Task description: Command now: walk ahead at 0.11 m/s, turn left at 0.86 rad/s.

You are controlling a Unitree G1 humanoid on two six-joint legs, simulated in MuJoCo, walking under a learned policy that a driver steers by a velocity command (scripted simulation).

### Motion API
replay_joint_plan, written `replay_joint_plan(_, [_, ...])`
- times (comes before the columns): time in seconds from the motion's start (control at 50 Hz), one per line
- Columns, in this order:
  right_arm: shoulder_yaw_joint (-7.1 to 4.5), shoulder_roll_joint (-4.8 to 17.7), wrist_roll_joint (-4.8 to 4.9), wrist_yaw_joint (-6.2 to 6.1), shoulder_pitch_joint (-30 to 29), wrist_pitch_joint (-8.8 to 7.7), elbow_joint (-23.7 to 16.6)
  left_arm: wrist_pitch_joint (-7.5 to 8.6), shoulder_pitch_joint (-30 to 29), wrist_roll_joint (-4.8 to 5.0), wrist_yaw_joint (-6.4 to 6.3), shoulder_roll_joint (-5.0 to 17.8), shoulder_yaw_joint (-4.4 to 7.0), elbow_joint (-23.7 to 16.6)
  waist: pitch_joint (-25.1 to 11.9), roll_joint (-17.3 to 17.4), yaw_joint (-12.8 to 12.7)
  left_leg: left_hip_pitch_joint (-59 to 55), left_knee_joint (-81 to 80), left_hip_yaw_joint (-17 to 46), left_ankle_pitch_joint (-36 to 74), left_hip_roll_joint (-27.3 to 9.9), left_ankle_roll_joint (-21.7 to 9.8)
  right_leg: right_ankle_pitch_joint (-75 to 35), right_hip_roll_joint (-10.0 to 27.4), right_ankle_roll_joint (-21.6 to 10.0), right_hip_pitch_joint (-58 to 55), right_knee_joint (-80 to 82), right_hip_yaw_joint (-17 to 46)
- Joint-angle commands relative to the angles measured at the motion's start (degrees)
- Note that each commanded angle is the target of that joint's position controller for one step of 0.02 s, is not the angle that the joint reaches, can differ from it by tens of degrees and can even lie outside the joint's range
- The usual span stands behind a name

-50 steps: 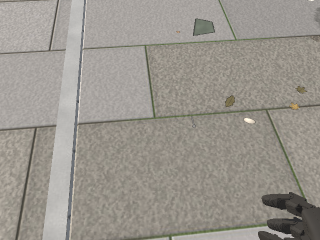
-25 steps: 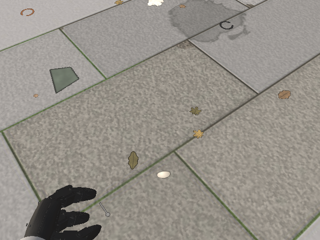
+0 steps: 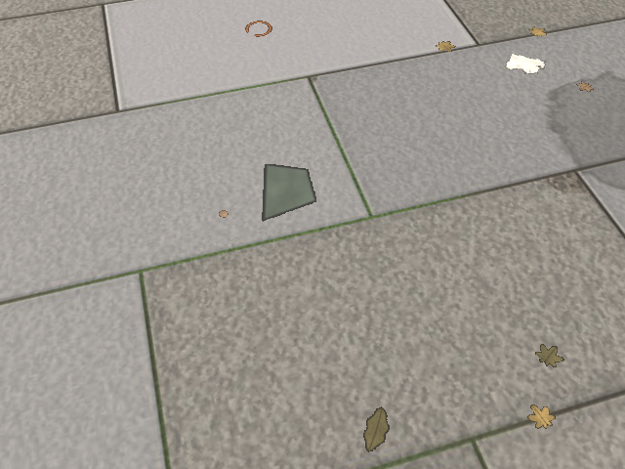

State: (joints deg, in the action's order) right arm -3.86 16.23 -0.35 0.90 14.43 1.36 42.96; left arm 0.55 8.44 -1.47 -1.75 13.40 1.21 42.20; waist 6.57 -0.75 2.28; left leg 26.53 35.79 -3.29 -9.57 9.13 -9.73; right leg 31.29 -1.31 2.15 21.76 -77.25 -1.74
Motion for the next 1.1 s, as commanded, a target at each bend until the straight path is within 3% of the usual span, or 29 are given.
replay_joint_plan(0.02, [-2.22, 7.1, 0.45, -1.27, 0.9, 0.84, -5.1, -0.69, 2.6, -1.47, -0.59, 9.7, 2.12, -5.4, -9.4, -1.3, -2.5, -16.4, -20.9, 36.1, 8.9, -20.0, -11.1, -3.5, 2.0, 0.8, 14.4, 2.4, 8.4])
replay_joint_plan(0.06, [-2.56, 8.0, 0.35, -1.00, 1.5, 0.64, -4.6, -2.33, 1.6, -1.14, -0.58, 8.2, 1.80, -5.2, -8.6, -1.6, -2.7, -12.1, -19.9, 29.3, 13.2, -15.5, -5.9, -6.9, 2.0, 1.2, 8.9, 10.9, 7.0])
replay_joint_plan(0.1, [-3.36, 10.0, -0.07, -0.69, 2.2, 0.45, -4.3, -3.05, 1.6, -0.61, -0.54, 6.0, 1.14, -5.2, -10.9, -1.0, -2.2, -12.7, -17.7, 27.7, 17.5, -13.1, -3.1, -8.6, 1.0, 1.6, 7.0, 15.8, 6.8])
replay_joint_plan(0.18, [-4.25, 11.2, -0.09, -0.84, 1.8, 1.52, -5.2, -3.46, -2.3, 0.10, -0.47, 6.6, 1.33, -6.6, -11.3, 4.4, -0.2, -14.5, -19.4, 32.4, 0.1, -11.2, 0.7, -11.9, 0.0, 1.7, 9.2, 23.0, 8.5])
replay_joint_plan(0.24, [-4.62, 11.5, -0.36, -0.66, 1.9, 2.03, -5.7, -2.95, -4.6, 0.19, -0.49, 7.4, 1.59, -6.8, -9.8, 6.7, 1.2, -15.5, -20.4, 36.2, -9.2, -10.4, 1.1, -12.8, -1.0, 1.3, 9.7, 27.5, 9.5])
replay_joint_plan(0.32, [-4.91, 11.9, -0.87, -0.26, 1.4, 2.03, -6.1, -1.53, -5.4, 0.81, -0.63, 8.4, 1.73, -6.6, -9.5, 8.7, 1.7, -16.6, -18.5, 40.1, -6.6, -10.2, 0.8, -11.6, -3.1, -0.6, 6.1, 34.4, 10.3])
replay_joint_plan(0.36, [-4.94, 12.2, -0.93, 0.03, -0.1, 1.99, -6.5, -0.92, -4.0, 1.20, -0.82, 9.0, 1.87, -6.1, -9.5, 9.8, 0.9, -15.0, -17.5, 41.9, -2.7, -9.9, 1.4, -10.9, -4.3, -1.6, 1.2, 39.5, 10.2])
replay_joint_plan(0.4, [-4.73, 11.9, -0.63, 0.29, -2.6, 1.81, -7.0, -0.46, -0.6, 1.43, -1.39, 9.9, 2.20, -5.3, -9.4, 10.5, -1.2, -10.5, -17.3, 43.2, -4.7, -8.2, 3.9, -12.6, -4.7, -2.3, -7.5, 49.0, 10.1])
replay_joint_plan(0.42, [-4.46, 11.3, -0.10, 0.25, -3.6, 1.57, -7.2, -0.16, 1.6, 1.28, -1.95, 10.7, 2.49, -4.8, -9.1, 9.2, -2.9, -6.6, -16.1, 42.0, -11.0, -5.8, 6.5, -16.4, -3.1, -2.7, -13.8, 57.5, 10.3])
replay_joint_plan(0.44, [-3.68, 8.5, 0.44, -0.02, 0.2, 1.20, -6.9, -0.15, 0.6, 1.05, -2.64, 14.3, 3.29, -5.6, -11.2, 1.3, -1.1, -2.2, -8.9, 35.8, -23.2, -1.2, 9.8, -11.6, 6.2, -4.6, -20.2, 64.0, 17.8])
replay_joint_plan(0.46, [-3.33, 6.4, 1.13, -0.53, 2.5, 1.01, -7.5, -0.65, -2.1, 0.32, -2.52, 19.4, 3.92, -7.8, -12.8, -9.9, -0.4, 4.3, 9.0, 19.5, -24.6, 6.6, 12.4, -5.4, 22.1, -10.6, -21.5, 68.1, 33.8])
replay_joint_plan(0.48, [-4.57, 12.9, -1.48, -0.66, -0.4, 0.77, -7.1, -1.08, -4.6, -0.72, -1.97, 17.2, 3.51, -7.6, -8.4, -5.3, -0.9, 7.6, 18.9, 14.3, -20.3, 2.0, 13.2, -11.4, 22.8, -14.2, -13.7, 68.4, 32.7])
replay_joint_plan(0.5, [-4.85, 13.5, -1.90, -0.18, -1.0, 0.94, -7.1, -1.29, -4.8, -0.43, -1.65, 13.2, 2.59, -7.6, -7.8, -4.2, -0.2, 5.1, 24.1, 13.3, -17.0, -1.2, 12.9, -19.5, 20.1, -14.2, -11.3, 65.3, 26.0])
replay_joint_plan(0.52, [-4.52, 12.3, -1.93, 0.50, 0.8, 1.50, -6.2, -1.37, -6.0, -0.08, -1.23, 11.0, 1.95, -7.7, -7.1, -3.6, 0.6, 4.5, 28.7, 12.4, -14.0, -1.8, 12.5, -25.3, 16.0, -12.8, -10.4, 63.3, 18.7])
replay_joint_plan(0.56, [-3.97, 11.1, -0.98, 1.84, 3.6, 2.66, -5.0, -1.57, -6.1, -0.10, -1.21, 10.2, 1.45, -8.7, -7.3, -6.3, 0.7, 5.7, 36.2, 9.4, -11.9, -2.7, 12.6, -32.5, 12.7, -11.9, -11.7, 61.3, 11.0])
replay_joint_plan(0.6, [-3.35, 10.6, -0.24, 2.29, 0.8, 3.03, -5.9, -1.44, -2.4, -0.23, -1.06, 10.4, 1.59, -8.3, -6.8, -6.1, -1.3, 8.1, 34.3, 7.3, -11.2, -4.8, 13.3, -37.0, 12.6, -12.0, -15.4, 60.1, 7.7])
replay_joint_plan(0.68, [-2.27, 8.8, -0.10, 2.81, -4.3, 3.42, -7.7, -1.29, 4.1, -0.28, -0.77, 12.0, 2.78, -6.6, -7.0, -8.2, -4.5, 10.2, 27.0, 4.5, -12.6, -8.1, 14.6, -44.0, 15.5, -12.6, -22.8, 58.4, 5.0])
replay_joint_plan(0.82, [-1.14, 5.9, 0.63, 3.60, -8.7, 3.99, -10.6, -0.83, 4.1, -0.39, 0.93, 12.8, 4.03, -6.5, -8.9, -9.6, -4.3, -2.1, 12.5, -0.8, -14.7, -10.4, 12.1, -45.5, 18.9, -11.6, -18.5, 55.4, -4.0])
replay_joint_plan(0.86, [-1.19, 5.8, 0.74, 3.39, -9.3, 4.10, -11.2, -0.80, 4.5, 0.13, 1.60, 13.3, 4.41, -6.4, -9.5, -10.4, -4.3, -5.6, 7.5, -2.7, -14.9, -9.6, 10.9, -45.4, 19.8, -10.4, -17.8, 53.1, -5.8])
replay_joint_plan(0.9, [-1.52, 6.1, 0.24, 3.03, -8.8, 4.08, -11.6, -1.06, 5.1, 1.07, 2.09, 13.7, 4.73, -6.3, -10.0, -10.2, -3.6, -9.5, 0.9, -3.1, -14.2, -8.9, 9.3, -44.2, 21.3, -8.3, -16.5, 48.8, -7.3])
replay_joint_plan(0.92, [-1.75, 6.2, -0.31, 2.55, -5.7, 3.67, -10.8, -1.42, 4.6, 1.78, 2.24, 13.8, 4.89, -6.2, -10.8, -7.6, -1.1, -15.2, -6.8, -2.4, -8.7, -8.4, 8.1, -41.1, 20.9, -5.8, -13.1, 43.5, -9.4])
replay_joint_plan(0.94, [-2.76, 9.5, -1.27, 1.56, -0.3, 2.86, -8.9, -1.65, 6.6, 1.83, 2.42, 13.2, 4.90, -5.8, -12.3, 0.7, 1.7, -25.1, -14.9, 5.8, -2.0, -11.0, 6.2, -31.3, 18.0, -2.2, -4.6, 32.5, -11.9])
replay_joint_plan(0.96, [-5.01, 20.2, -0.78, 0.51, 0.7, 2.31, -9.7, -1.90, 6.9, 0.93, 2.77, 7.7, 3.43, -10.3, -11.1, 20.1, -0.8, -32.5, -15.1, 32.5, 25.1, -29.2, -1.0, 6.9, 7.7, 3.3, 16.0, 17.6, -13.8])
replay_joint_plan(0.98, [-5.86, 19.5, 0.31, 0.20, 5.0, 1.99, -10.0, -2.89, 0.3, -1.18, 1.74, 9.9, 3.32, -11.8, -14.4, 11.6, 5.1, -31.4, -13.7, 34.1, 31.5, -30.4, -8.0, 8.8, 5.6, 3.7, 19.0, 10.8, -0.8])
replay_joint_plan(1.0, [-4.89, 16.9, 0.21, -0.23, 3.3, 1.99, -9.2, -3.24, 0.1, -0.55, 1.45, 10.1, 3.37, -11.7, -12.2, 9.7, 3.0, -29.6, -14.2, 29.2, 26.1, -27.5, -7.8, 4.1, 6.6, 3.5, 19.4, 9.4, 1.8])
replay_joint_plan(1.02, [-4.01, 14.2, 0.06, -0.69, -1.5, 2.31, -9.7, -2.94, 0.7, 0.27, 1.27, 10.5, 3.52, -10.7, -7.8, 8.2, 0.5, -24.7, -15.6, 24.9, 19.4, -23.4, -5.6, -2.3, 7.3, 2.9, 18.3, 11.4, 2.7])
replay_joint_plan(1.04, [-3.41, 12.7, 0.22, -1.02, -5.4, 2.48, -10.3, -2.64, 0.8, 0.13, 1.09, 11.1, 3.78, -10.2, -6.1, 8.6, -1.3, -21.9, -16.3, 22.7, 15.9, -19.7, -3.5, -6.6, 7.2, 2.6, 16.9, 13.7, 2.9])
replay_joint_plan(1.06, [-2.98, 11.5, 0.34, -1.17, -7.3, 2.47, -10.9, -2.74, 2.5, -0.54, 1.02, 11.8, 4.02, -9.1, -6.5, 9.2, -2.2, -20.0, -16.0, 21.3, 17.8, -17.6, -3.0, -9.0, 6.4, 2.6, 14.6, 13.8, 2.6])
replay_joint_plan(1.1, [-2.87, 11.8, 0.15, -0.62, -6.0, 2.08, -10.4, -3.14, 4.0, -0.62, 1.26, 11.3, 3.85, -8.0, -8.8, 6.8, -2.5, -19.2, -15.0, 21.6, 20.6, -16.4, -2.7, -10.1, 4.8, 2.4, 12.1, 14.7, 3.0])
